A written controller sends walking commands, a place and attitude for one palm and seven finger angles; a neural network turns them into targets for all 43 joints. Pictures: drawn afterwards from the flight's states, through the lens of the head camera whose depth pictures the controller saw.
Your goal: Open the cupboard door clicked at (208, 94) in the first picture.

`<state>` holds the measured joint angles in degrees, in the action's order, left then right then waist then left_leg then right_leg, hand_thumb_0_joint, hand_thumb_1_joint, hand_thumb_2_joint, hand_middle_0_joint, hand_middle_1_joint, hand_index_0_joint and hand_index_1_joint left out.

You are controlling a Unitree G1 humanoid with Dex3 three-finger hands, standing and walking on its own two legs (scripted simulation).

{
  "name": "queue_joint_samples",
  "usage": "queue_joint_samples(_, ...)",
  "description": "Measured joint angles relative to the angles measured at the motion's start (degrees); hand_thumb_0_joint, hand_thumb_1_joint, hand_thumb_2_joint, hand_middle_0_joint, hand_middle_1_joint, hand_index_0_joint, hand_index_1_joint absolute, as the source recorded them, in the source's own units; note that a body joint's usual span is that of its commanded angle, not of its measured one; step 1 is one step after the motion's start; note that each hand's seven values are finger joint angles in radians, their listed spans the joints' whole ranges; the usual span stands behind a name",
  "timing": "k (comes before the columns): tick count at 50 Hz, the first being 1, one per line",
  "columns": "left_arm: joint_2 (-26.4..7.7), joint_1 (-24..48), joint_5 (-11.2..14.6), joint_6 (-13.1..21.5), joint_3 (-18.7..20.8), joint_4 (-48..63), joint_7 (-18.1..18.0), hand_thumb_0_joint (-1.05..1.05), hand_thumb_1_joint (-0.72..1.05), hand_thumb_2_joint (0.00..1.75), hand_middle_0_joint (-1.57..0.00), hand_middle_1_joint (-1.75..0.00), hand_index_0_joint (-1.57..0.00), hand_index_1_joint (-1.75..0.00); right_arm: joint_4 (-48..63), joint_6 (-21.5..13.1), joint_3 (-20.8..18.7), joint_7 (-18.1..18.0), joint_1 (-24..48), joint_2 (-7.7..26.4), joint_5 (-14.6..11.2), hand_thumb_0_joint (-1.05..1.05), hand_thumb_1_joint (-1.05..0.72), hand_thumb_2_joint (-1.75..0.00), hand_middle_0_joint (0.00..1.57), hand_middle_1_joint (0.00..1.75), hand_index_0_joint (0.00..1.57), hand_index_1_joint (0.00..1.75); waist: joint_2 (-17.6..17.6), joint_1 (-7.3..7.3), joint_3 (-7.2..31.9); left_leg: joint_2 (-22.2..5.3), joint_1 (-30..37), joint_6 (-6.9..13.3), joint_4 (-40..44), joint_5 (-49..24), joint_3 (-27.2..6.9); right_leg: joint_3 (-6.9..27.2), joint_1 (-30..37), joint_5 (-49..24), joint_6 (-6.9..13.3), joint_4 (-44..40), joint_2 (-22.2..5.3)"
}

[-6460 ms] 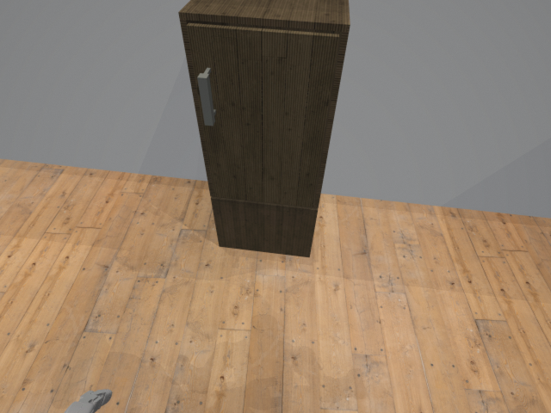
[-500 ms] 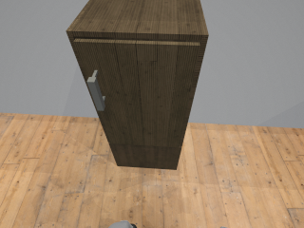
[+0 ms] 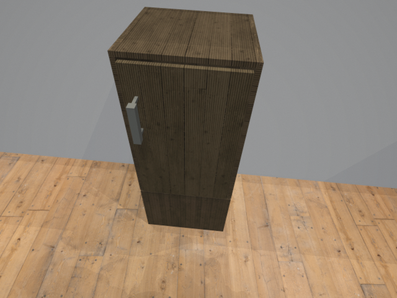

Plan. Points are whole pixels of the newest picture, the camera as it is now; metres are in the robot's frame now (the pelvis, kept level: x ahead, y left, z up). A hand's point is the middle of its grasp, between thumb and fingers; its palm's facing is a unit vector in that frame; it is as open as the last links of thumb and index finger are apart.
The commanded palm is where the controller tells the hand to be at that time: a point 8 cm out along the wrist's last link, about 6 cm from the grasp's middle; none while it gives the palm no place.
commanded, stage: come to a stop and stand still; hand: left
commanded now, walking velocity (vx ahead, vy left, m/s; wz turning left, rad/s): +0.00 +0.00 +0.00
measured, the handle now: (137, 120) +0.60 +0.22 +0.01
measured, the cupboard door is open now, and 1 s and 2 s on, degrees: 0 0 0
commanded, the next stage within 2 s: look again from close up in 1.36 s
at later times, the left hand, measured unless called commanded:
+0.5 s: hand out of the picture -0.09 +0.17 -0.18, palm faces +0.11 -0.98 -0.16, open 7.4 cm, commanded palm none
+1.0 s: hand out of the picture -0.06 +0.23 -0.17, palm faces +0.02 -0.98 -0.20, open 7.4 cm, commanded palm none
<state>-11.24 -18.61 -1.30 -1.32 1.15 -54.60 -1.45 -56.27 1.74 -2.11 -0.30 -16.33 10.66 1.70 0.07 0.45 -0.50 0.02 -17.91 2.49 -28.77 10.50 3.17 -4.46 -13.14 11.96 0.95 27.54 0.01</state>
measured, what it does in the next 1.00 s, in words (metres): walks backwards: left foot, then right foot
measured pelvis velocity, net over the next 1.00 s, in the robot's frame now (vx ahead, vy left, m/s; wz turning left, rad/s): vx -0.09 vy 0.05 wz -0.03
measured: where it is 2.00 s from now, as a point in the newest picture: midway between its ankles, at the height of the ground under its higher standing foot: outside the picture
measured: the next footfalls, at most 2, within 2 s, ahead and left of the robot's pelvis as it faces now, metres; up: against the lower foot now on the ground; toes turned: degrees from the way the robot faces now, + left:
left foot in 0.72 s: -0.07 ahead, +0.13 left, +0.00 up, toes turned +3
right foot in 0.96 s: -0.05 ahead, -0.08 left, +0.00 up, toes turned -3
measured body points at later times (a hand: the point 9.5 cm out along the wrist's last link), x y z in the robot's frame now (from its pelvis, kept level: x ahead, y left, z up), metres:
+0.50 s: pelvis -0.05 +0.02 -0.01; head -0.06 +0.02 +0.44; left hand -0.09 +0.22 -0.17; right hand -0.04 -0.20 -0.17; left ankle +0.08 +0.09 -0.73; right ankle +0.03 -0.11 -0.73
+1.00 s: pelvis -0.09 +0.05 +0.00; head -0.09 +0.05 +0.45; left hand -0.06 +0.28 -0.15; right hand -0.13 -0.15 -0.16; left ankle -0.11 +0.13 -0.74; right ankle -0.09 -0.08 -0.74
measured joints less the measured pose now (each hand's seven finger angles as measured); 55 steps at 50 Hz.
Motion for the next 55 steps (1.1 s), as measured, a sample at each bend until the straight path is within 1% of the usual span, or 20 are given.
queue_joint_samples(7,0.57,-2.99,0.04,-0.36,0.08,-3.20,-0.23,0.01,0.91,0.90,-0.20,-0.29,-0.20,-0.30,-2.36,0.01,0.40,-0.02,-1.63,-1.46,-0.13,0.01,-0.90,-0.90,0.20,0.30,0.20,0.30,-0.06,0.02,0.49,-0.12,-0.89,-0.06,-0.40,0.10,-0.57,-0.22,-0.42,0.02,-0.07,-0.36,0.34)
queue_joint_samples(16,3.04,-3.71,-0.12,-0.22,-0.06,-4.64,-0.22,0.01,0.91,0.90,-0.20,-0.29,-0.20,-0.30,-5.00,0.42,0.43,-0.37,-3.46,-3.22,-0.21,0.01,-0.90,-0.90,0.20,0.30,0.20,0.30,-0.30,-0.06,-0.07,0.44,-1.86,0.59,0.05,-0.09,-0.52,0.36,-1.93,2.68,-0.60,0.62,0.10)
queue_joint_samples(22,4.68,-4.40,-0.46,-0.04,0.39,-4.25,-0.19,0.01,0.91,0.90,-0.20,-0.29,-0.20,-0.30,-5.96,1.38,-0.01,-0.42,-1.97,-3.55,-0.37,0.01,-0.90,-0.90,0.20,0.30,0.20,0.30,0.04,-0.94,-1.26,1.42,-1.77,1.47,1.78,-2.61,0.63,0.96,-4.11,7.40,-0.33,5.34,-1.05)
queue_joint_samples(25,5.55,-5.90,-0.55,-0.16,0.67,-4.55,-0.42,0.01,0.91,0.90,-0.20,-0.29,-0.20,-0.30,-5.96,2.05,-0.48,-0.35,-0.35,-3.06,-0.38,0.01,-0.90,-0.90,0.20,0.30,0.20,0.30,1.15,-1.59,-1.74,1.47,-2.05,1.44,0.64,-2.36,0.87,1.11,-3.63,5.46,-0.07,5.45,-1.00)
queue_joint_samples(27,5.88,-7.44,-0.75,-0.34,0.73,-4.90,-0.77,0.01,0.91,0.90,-0.20,-0.29,-0.20,-0.30,-5.48,2.99,-0.88,-0.51,0.60,-2.83,-0.40,0.01,-0.91,-0.90,0.20,0.30,0.20,0.30,1.39,-1.88,-1.09,1.89,-4.02,-0.30,-3.80,4.10,0.30,1.17,-3.59,3.55,0.00,4.35,-1.12)
queue_joint_samples(29,5.88,-8.25,-0.70,-1.40,0.94,-5.95,-1.34,0.01,0.91,0.90,-0.20,-0.29,-0.20,-0.30,-4.63,3.76,-1.80,-0.50,0.97,-2.44,-0.50,0.02,-0.92,-0.90,0.20,0.30,0.20,0.30,0.48,-2.06,0.21,2.75,-7.96,-1.65,-17.86,8.64,-0.82,1.40,-4.03,0.84,0.16,2.41,-1.79)
queue_joint_samples(30,5.71,-8.22,-0.62,-2.01,1.13,-6.69,-1.51,0.01,0.91,0.90,-0.20,-0.29,-0.20,-0.30,-4.17,3.48,-2.12,-0.32,0.98,-2.25,-0.58,0.02,-0.93,-0.90,0.20,0.30,0.20,0.30,-0.25,-1.91,0.88,2.91,-8.96,-1.83,-24.81,9.17,-1.11,1.72,-4.27,-1.16,0.06,1.20,-2.14)
queue_joint_samples(31,5.40,-7.92,-0.63,-2.46,1.31,-7.32,-1.59,0.01,0.91,0.90,-0.20,-0.29,-0.20,-0.30,-3.68,2.80,-2.29,-0.20,0.78,-2.11,-0.66,0.02,-0.93,-0.90,0.20,0.30,0.20,0.30,-1.03,-1.57,1.46,2.76,-8.51,-1.91,-28.92,9.72,-1.12,2.04,-4.47,-3.30,-0.13,0.07,-2.49)
queue_joint_samples(32,4.99,-7.47,-0.72,-2.65,1.46,-7.64,-1.62,0.01,0.91,0.90,-0.20,-0.29,-0.20,-0.30,-3.14,1.95,-2.34,-0.17,0.29,-2.04,-0.74,0.02,-0.93,-0.90,0.20,0.30,0.20,0.30,-1.75,-1.16,1.94,2.29,-6.62,-1.93,-29.28,10.64,-0.88,2.29,-4.67,-5.26,-0.37,-0.82,-2.79)
queue_joint_samples(34,4.13,-6.04,-0.94,-2.40,1.59,-7.32,-1.57,0.01,0.91,0.90,-0.20,-0.29,-0.20,-0.30,-2.28,0.49,-2.29,-0.26,-1.22,-1.81,-0.96,0.01,-0.92,-0.90,0.20,0.30,0.20,0.30,-2.31,-0.74,2.75,0.91,-0.41,-1.90,-21.16,13.16,-0.43,2.46,-5.83,-6.66,-0.98,-0.91,-2.87)
queue_joint_samples(36,3.64,-4.06,-0.78,-1.85,1.59,-5.86,-1.41,0.01,0.91,0.90,-0.20,-0.29,-0.20,-0.30,-1.96,-0.44,-2.00,-0.54,-2.86,-1.17,-1.02,0.01,-0.92,-0.90,0.20,0.30,0.19,0.30,-1.27,-0.77,3.06,-0.25,6.53,-1.62,-7.11,13.98,-0.98,1.93,-8.28,-5.51,-1.61,1.26,-2.23)
queue_joint_samples(37,3.16,-2.55,-0.45,-1.59,1.72,-5.31,-1.26,0.01,0.91,0.90,-0.20,-0.29,-0.20,-0.30,-2.66,-0.64,-1.88,-0.84,-3.00,-1.38,-0.81,0.01,-0.92,-0.90,0.20,0.30,0.19,0.30,-1.67,-0.76,2.48,0.17,6.92,-1.13,-4.65,11.62,-1.01,2.28,-9.51,-4.12,-1.97,2.98,-2.47)
queue_joint_samples(38,2.58,-1.32,-0.15,-1.45,1.85,-4.82,-1.09,0.01,0.91,0.90,-0.20,-0.29,-0.20,-0.30,-3.37,-0.51,-1.61,-1.04,-3.16,-1.89,-0.58,0.01,-0.92,-0.90,0.19,0.30,0.19,0.30,-2.55,-1.06,1.74,0.91,6.90,-0.50,-4.67,10.57,-0.51,3.30,-9.99,-1.65,-2.01,4.34,-2.71)
queue_joint_samples(40,1.87,-0.22,-0.09,-1.16,2.06,-4.00,-0.67,0.01,0.91,0.90,-0.20,-0.29,-0.20,-0.30,-4.42,-0.25,-0.93,-1.24,-4.17,-2.55,-0.23,0.01,-0.92,-0.90,0.19,0.30,0.19,0.30,-2.95,-1.52,1.68,1.33,7.51,0.43,-3.70,9.54,0.42,3.69,-10.14,2.05,-2.05,7.54,-2.45)
queue_joint_samples(43,1.48,0.62,-0.30,-1.12,1.89,-3.78,-0.40,0.01,0.91,0.90,-0.20,-0.29,-0.20,-0.30,-5.79,-0.35,-0.14,-1.43,-5.50,-3.25,-0.19,0.01,-0.91,-0.90,0.19,0.30,0.19,0.30,-1.93,-0.80,2.87,1.55,8.31,0.99,-0.28,7.67,0.64,4.09,-8.96,4.25,-1.93,13.50,-1.69)
queue_joint_samples(45,1.37,1.02,-0.14,-0.64,1.71,-3.65,-0.28,0.01,0.91,0.90,-0.20,-0.29,-0.20,-0.30,-6.27,-0.68,0.34,-1.53,-5.81,-3.87,-0.05,0.01,-0.91,-0.90,0.19,0.30,0.19,0.30,-1.41,-0.36,3.00,1.82,8.54,1.15,1.65,6.50,0.77,3.75,-5.81,5.16,-1.82,11.16,-1.73)
queue_joint_samples(48,1.14,1.69,0.27,0.37,1.37,-3.83,-0.33,0.01,0.91,0.90,-0.20,-0.29,-0.19,-0.30,-6.43,-1.51,0.89,-1.70,-5.59,-5.10,-0.10,0.01,-0.91,-0.90,0.20,0.30,0.19,0.30,-1.67,0.06,2.09,2.27,7.82,1.03,1.84,6.17,1.69,3.52,0.43,3.09,-1.57,0.69,-2.02)
queue_joint_samples(49,1.53,2.23,0.40,0.48,1.23,-4.38,-0.46,0.01,0.91,0.90,-0.20,-0.29,-0.19,-0.30,-6.64,-1.74,0.98,-1.78,-5.04,-5.21,-0.25,0.01,-0.91,-0.90,0.20,0.30,0.20,0.30,-0.98,0.16,1.33,1.72,7.67,0.92,1.51,6.33,1.96,3.63,0.83,2.88,-1.75,-0.56,-1.51)
queue_joint_samples(52,2.44,2.95,0.42,0.36,0.57,-5.02,-0.52,0.01,0.91,0.90,-0.20,-0.29,-0.19,-0.30,-6.75,-2.33,1.11,-1.92,-4.35,-5.67,-0.48,0.01,-0.90,-0.90,0.20,0.30,0.20,0.30,0.18,1.27,-0.46,1.12,8.13,0.64,1.98,5.94,1.89,3.50,1.20,1.77,-1.71,-1.08,-0.92)
queue_joint_samples(55,2.54,2.92,0.41,0.12,0.51,-5.44,-0.58,0.01,0.93,0.90,-0.20,-0.29,-0.20,-0.30,-7.35,-2.30,1.16,-1.93,-4.16,-5.98,-0.58,0.01,-0.90,-0.90,0.20,0.30,0.20,0.30,0.21,1.36,-1.17,0.97,8.64,0.38,2.11,5.80,1.86,3.47,1.42,1.95,-1.40,-0.58,-0.77)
